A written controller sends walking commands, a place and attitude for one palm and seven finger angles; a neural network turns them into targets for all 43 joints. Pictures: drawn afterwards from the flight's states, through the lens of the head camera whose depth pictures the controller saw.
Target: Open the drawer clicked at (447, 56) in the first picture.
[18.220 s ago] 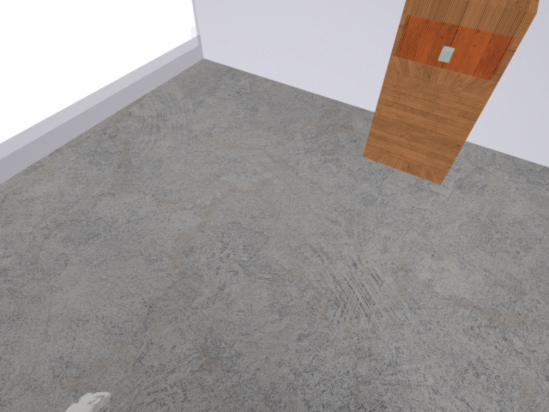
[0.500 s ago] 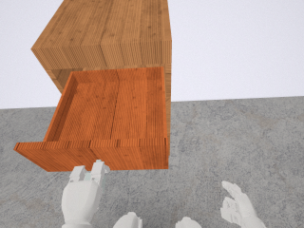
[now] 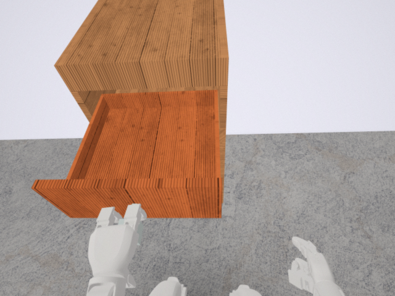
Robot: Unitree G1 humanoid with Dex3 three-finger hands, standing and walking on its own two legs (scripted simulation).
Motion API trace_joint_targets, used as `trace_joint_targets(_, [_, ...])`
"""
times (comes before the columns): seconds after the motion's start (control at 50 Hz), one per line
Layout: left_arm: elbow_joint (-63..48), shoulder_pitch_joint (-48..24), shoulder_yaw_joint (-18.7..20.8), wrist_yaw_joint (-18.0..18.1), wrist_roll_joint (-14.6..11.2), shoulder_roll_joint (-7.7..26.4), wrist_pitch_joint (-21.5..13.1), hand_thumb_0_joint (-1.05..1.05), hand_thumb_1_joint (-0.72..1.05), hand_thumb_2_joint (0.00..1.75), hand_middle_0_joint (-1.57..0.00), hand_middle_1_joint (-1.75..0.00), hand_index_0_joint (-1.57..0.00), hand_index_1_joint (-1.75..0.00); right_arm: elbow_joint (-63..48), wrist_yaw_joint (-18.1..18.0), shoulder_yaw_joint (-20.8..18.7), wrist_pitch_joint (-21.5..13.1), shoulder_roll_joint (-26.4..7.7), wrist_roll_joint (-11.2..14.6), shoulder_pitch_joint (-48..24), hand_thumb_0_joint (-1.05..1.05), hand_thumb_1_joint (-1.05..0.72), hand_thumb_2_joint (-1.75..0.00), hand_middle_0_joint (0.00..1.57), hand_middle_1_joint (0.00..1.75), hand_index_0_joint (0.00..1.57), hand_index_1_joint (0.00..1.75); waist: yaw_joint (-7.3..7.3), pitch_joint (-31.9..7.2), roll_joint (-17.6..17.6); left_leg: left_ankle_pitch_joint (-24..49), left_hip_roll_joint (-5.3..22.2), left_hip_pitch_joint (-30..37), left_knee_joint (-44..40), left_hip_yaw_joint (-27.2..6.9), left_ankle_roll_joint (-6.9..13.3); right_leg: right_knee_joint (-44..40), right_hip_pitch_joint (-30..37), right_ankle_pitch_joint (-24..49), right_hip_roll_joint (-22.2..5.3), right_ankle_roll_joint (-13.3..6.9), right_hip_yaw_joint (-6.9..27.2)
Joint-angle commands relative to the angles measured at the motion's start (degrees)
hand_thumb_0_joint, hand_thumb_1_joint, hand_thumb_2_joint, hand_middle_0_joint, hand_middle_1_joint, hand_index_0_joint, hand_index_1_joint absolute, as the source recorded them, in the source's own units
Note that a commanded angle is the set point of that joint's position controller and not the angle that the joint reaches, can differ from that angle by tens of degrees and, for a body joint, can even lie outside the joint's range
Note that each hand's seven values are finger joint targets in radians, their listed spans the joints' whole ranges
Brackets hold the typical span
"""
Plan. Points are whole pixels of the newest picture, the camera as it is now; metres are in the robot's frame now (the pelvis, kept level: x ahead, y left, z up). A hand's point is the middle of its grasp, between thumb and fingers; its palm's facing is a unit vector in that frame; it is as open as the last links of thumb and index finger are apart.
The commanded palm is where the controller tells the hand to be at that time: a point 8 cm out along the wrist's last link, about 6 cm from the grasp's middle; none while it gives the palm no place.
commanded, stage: lift the hand off the handle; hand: left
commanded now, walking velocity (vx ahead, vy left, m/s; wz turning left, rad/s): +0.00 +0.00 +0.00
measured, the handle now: (131, 222) +0.27 +0.17 -0.03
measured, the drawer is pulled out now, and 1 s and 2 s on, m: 0.30 0.30 0.30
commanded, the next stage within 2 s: none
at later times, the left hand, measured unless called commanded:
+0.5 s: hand (126, 239) +0.24 +0.18 -0.03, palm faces -0.01 -0.11 -0.99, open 13.6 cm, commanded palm +0.21 +0.18 +0.03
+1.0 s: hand (119, 233) +0.24 +0.18 +0.01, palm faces +0.03 -0.14 -0.99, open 13.8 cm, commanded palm +0.21 +0.18 +0.07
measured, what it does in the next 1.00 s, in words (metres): stands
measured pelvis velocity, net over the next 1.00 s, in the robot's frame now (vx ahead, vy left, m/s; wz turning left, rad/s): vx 0.02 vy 0.01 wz -0.01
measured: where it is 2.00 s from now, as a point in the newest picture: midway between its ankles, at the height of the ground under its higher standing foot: outside the picture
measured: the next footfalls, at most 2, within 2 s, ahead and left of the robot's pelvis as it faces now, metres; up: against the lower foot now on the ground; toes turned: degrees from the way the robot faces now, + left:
none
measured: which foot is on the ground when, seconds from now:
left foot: down 0.00-1.00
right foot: down 0.00-1.00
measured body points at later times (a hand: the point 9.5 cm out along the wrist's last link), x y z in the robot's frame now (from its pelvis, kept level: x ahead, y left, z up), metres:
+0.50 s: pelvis +0.01 +0.01 +0.01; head +0.06 -0.02 +0.45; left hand +0.23 +0.18 +0.02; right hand +0.19 -0.21 -0.11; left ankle +0.03 +0.14 -0.66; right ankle +0.00 -0.08 -0.66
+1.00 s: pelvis +0.02 +0.01 +0.03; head +0.05 -0.02 +0.48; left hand +0.23 +0.18 +0.06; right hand +0.23 -0.20 -0.07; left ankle +0.03 +0.14 -0.66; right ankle +0.00 -0.08 -0.66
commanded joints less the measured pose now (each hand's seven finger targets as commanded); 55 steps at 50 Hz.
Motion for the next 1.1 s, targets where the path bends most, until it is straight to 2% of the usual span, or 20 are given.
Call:
trace_joint_targets(0.0, [-9.6, -5.7, 3.4, 2.2, 0.6, 5.0, 0.5, 0.0, -0.5, 0.3, -0.3, -1.2, -0.3, -1.2, -8.5, -0.3, -1.6, -2.5, -4.4, 0.2, -5.9, 0.0, -0.9, -0.9, 0.2, 0.3, 0.2, 0.3, -0.56, -11.2, -5.1, 7.4, -3.0, 8.8, -5.0, 1.6, 3.4, -13.7, 7.7, 16.5, -1.0, 1.8, 4.6])
trace_joint_targets(0.04, [-9.2, -7.1, 4.7, 2.3, 0.7, 6.1, 0.5, 0.0, -0.5, 0.3, -0.3, -1.2, -0.3, -1.2, -8.3, -0.5, -1.7, -2.4, -4.4, 0.2, -5.6, 0.0, -0.9, -0.9, 0.2, 0.3, 0.2, 0.3, -0.41, -11.6, -6.3, 7.5, -3.1, 8.6, -4.9, 1.6, 3.4, -13.7, 8.2, 16.7, -0.9, 1.9, 4.7])
trace_joint_targets(0.06, [-9.3, -8.1, 4.7, 2.4, 0.7, 6.2, 0.7, 0.0, -0.5, 0.3, -0.3, -1.2, -0.3, -1.2, -8.2, -0.6, -1.6, -2.3, -4.5, 0.2, -6.0, 0.0, -0.9, -0.9, 0.2, 0.3, 0.2, 0.3, -0.63, -12.2, -5.5, 7.7, -3.1, 8.6, -4.9, 1.4, 3.3, -13.4, 8.1, 16.9, -0.8, 1.8, 4.5])
trace_joint_targets(0.1, [-9.1, -8.7, 3.0, 2.5, 0.8, 4.7, 0.7, 0.0, -0.5, 0.3, -0.3, -1.2, -0.3, -1.2, -8.2, -0.5, -1.8, -2.3, -4.3, 0.2, -5.7, 0.0, -0.9, -0.9, 0.2, 0.3, 0.2, 0.3, -0.72, -12.4, -4.6, 7.9, -2.8, 9.7, -5.1, 1.6, 3.4, -13.5, 7.6, 16.5, -0.9, 1.8, 4.1])
trace_joint_targets(0.2, [-7.8, -10.2, 2.6, 2.2, 0.5, 4.3, 1.5, 0.0, -0.5, 0.3, -0.3, -1.2, -0.3, -1.2, -8.0, -0.5, -1.8, -1.9, -4.5, 0.4, -5.4, 0.0, -0.9, -0.9, 0.2, 0.3, 0.2, 0.3, -0.87, -12.4, -5.6, 8.2, -2.7, 10.0, -5.6, 1.4, 3.4, -13.5, 7.7, 16.7, -0.6, 1.8, 3.6])
trace_joint_targets(0.26, [-7.1, -10.8, 3.7, 2.3, 0.6, 5.4, 1.9, 0.0, -0.5, 0.3, -0.3, -1.2, -0.3, -1.2, -7.8, -0.6, -1.8, -1.7, -4.6, 0.5, -5.2, 0.0, -0.9, -0.9, 0.2, 0.3, 0.2, 0.3, -0.66, -13.1, -5.0, 9.3, -2.7, 10.7, -5.9, 1.4, 3.3, -13.4, 8.5, 17.9, -0.4, 1.6, 3.3])
trace_joint_targets(0.3, [-9.3, -8.6, 3.9, 2.3, 0.2, 5.7, 1.8, 0.0, -0.5, 0.3, -0.3, -1.2, -0.3, -1.2, -8.3, -0.5, -1.9, -1.5, -4.4, 0.5, -5.1, 0.0, -0.9, -0.9, 0.2, 0.3, 0.2, 0.3, 0.15, -14.9, -4.5, 10.7, -2.7, 11.9, -6.3, 1.6, 3.3, -13.2, 10.2, 20.2, -0.4, 1.6, 3.3])
trace_joint_targets(0.34, [-10.7, -9.1, 2.4, 2.0, -0.4, 4.6, 2.2, 0.0, -0.5, 0.3, -0.3, -1.2, -0.3, -1.2, -8.6, -0.3, -1.7, -1.2, -4.5, 0.7, -5.3, 0.0, -0.9, -0.9, 0.2, 0.3, 0.2, 0.3, -0.39, -13.7, -3.7, 10.8, -2.6, 12.7, -7.1, 1.4, 3.3, -13.8, 10.1, 19.8, -0.3, 1.5, 2.9])
trace_joint_targets(0.36, [-10.7, -9.0, 3.7, 1.9, -0.6, 5.7, 2.4, 0.0, -0.5, 0.3, -0.3, -1.2, -0.3, -1.2, -8.7, -0.4, -1.7, -1.1, -4.6, 0.7, -5.1, 0.0, -0.9, -0.9, 0.2, 0.3, 0.2, 0.3, -0.49, -13.7, -5.2, 10.7, -2.6, 12.4, -7.1, 1.4, 3.4, -14.1, 10.6, 19.5, -0.3, 1.5, 2.8])
trace_joint_targets(0.46, [-12.0, -7.8, 4.3, 1.9, -0.7, 6.2, 2.5, 0.0, -0.5, 0.3, -0.3, -1.2, -0.3, -1.2, -8.8, -0.3, -1.6, -0.9, -4.7, 0.7, -5.2, 0.0, -0.9, -0.9, 0.2, 0.3, 0.2, 0.3, -0.05, -13.1, -3.9, 11.9, -2.4, 14.2, -8.5, 1.4, 3.3, -14.7, 11.4, 20.5, 0.0, 1.3, 2.6])
trace_joint_targets(0.54, [-14.8, -5.6, 2.5, 1.6, -0.6, 5.0, 2.1, 0.0, -0.5, 0.3, -0.3, -1.2, -0.3, -1.2, -9.6, 0.4, -1.7, -0.6, -4.5, 0.7, -5.2, 0.0, -0.9, -0.9, 0.2, 0.3, 0.2, 0.3, -0.07, -12.8, -2.5, 13.7, -2.2, 16.8, -9.3, 1.3, 3.2, -14.7, 11.1, 21.1, 0.2, 1.1, 1.9])
trace_joint_targets(0.56, [-14.7, -5.7, 2.1, 1.5, -0.7, 4.7, 2.4, 0.0, -0.5, 0.3, -0.3, -1.2, -0.3, -1.2, -9.6, 0.6, -1.6, -0.6, -4.7, 0.6, -5.1, 0.0, -0.9, -0.9, 0.2, 0.3, 0.2, 0.3, -0.47, -12.9, -3.6, 14.2, -2.0, 17.0, -9.3, 1.1, 3.2, -14.9, 11.4, 21.8, 0.2, 1.0, 1.7])
trace_joint_targets(0.62, [-16.3, -4.2, 0.6, 0.9, -0.7, 3.8, 2.5, 0.0, -0.5, 0.3, -0.3, -1.2, -0.3, -1.2, -10.3, 1.2, -1.7, -0.3, -4.7, 0.8, -5.2, 0.0, -0.9, -0.9, 0.2, 0.3, 0.2, 0.3, -0.17, -12.5, -3.1, 14.5, -1.9, 18.0, -10.1, 1.1, 3.3, -15.3, 11.7, 21.3, 0.3, 1.0, 1.5])
trace_joint_targets(0.68, [-15.7, -3.8, -0.3, 0.1, -0.8, 3.5, 3.0, 0.0, -0.5, 0.3, -0.3, -1.2, -0.3, -1.2, -10.7, 1.5, -1.4, -0.1, -4.7, 1.0, -5.7, 0.0, -0.9, -0.9, 0.2, 0.3, 0.2, 0.3, -0.54, -10.5, -5.0, 14.0, -1.9, 18.2, -10.8, 0.9, 3.4, -16.3, 11.8, 20.8, 0.3, 1.2, 1.4])
trace_joint_targets(0.7, [-15.5, -4.1, 0.2, -0.2, -0.8, 4.0, 3.1, 0.0, -0.5, 0.3, -0.3, -1.2, -0.3, -1.2, -10.6, 1.5, -1.5, 0.0, -4.7, 1.2, -5.8, 0.0, -0.9, -0.9, 0.2, 0.3, 0.2, 0.3, -0.44, -9.4, -5.0, 13.2, -1.9, 18.1, -11.3, 0.9, 3.3, -16.8, 12.0, 20.1, 0.3, 1.2, 1.6])
trace_joint_targets(0.78, [-17.6, -3.9, -0.4, -1.0, -0.8, 4.1, 3.2, 0.0, -0.5, 0.3, -0.3, -1.2, -0.3, -1.2, -11.4, 1.7, -1.2, 0.0, -4.6, 1.3, -6.1, 0.0, -0.9, -0.9, 0.2, 0.3, 0.2, 0.3, 0.19, -10.2, -3.4, 14.0, -2.0, 20.0, -12.3, 1.1, 3.4, -17.6, 13.5, 20.4, 0.2, 1.1, 1.8])
trace_joint_targets(0.8, [-17.2, -3.9, 0.2, -1.2, -1.0, 4.7, 3.1, 0.0, -0.5, 0.3, -0.3, -1.2, -0.3, -1.2, -11.2, 1.6, -1.3, 0.2, -4.6, 1.3, -6.0, 0.0, -0.9, -0.9, 0.2, 0.3, 0.2, 0.3, 0.04, -9.5, -4.6, 14.1, -2.1, 20.2, -12.5, 1.1, 3.4, -18.0, 13.8, 20.7, 0.3, 1.2, 1.8])
trace_joint_targets(0.86, [-17.9, -3.4, 0.3, -1.8, -1.0, 5.0, 2.9, 0.0, -0.5, 0.3, -0.3, -1.2, -0.3, -1.2, -11.5, 1.8, -1.0, 0.1, -4.6, 1.3, -6.1, 0.0, -0.9, -0.9, 0.2, 0.3, 0.2, 0.3, 0.19, -9.3, -3.8, 15.4, -2.0, 21.0, -13.1, 0.9, 3.2, -18.2, 14.7, 22.2, 0.4, 1.0, 1.9])
trace_joint_targets(0.88, [-18.3, -3.3, -1.2, -2.2, -1.1, 3.7, 2.8, 0.0, -0.5, 0.3, -0.3, -1.2, -0.3, -1.2, -11.7, 2.0, -0.9, 0.2, -4.4, 1.3, -6.4, 0.0, -0.9, -0.9, 0.2, 0.3, 0.2, 0.3, 0.05, -8.7, -4.1, 15.3, -2.1, 21.1, -13.1, 1.1, 3.4, -18.6, 14.7, 22.3, 0.2, 1.2, 2.0])
trace_joint_targets(1.08, [-20.7, -3.4, 1.3, -3.9, -1.6, 6.3, 2.4, 0.0, -0.5, 0.3, -0.3, -1.2, -0.3, -1.2, -11.7, 2.1, -0.6, 0.0, -4.2, 1.4, -7.2, 0.0, -0.9, -0.9, 0.2, 0.3, 0.2, 0.3, 0.67, -7.8, -4.8, 15.3, -2.4, 22.6, -15.1, 1.5, 3.4, -21.2, 18.4, 24.5, -0.1, 1.5, 3.6])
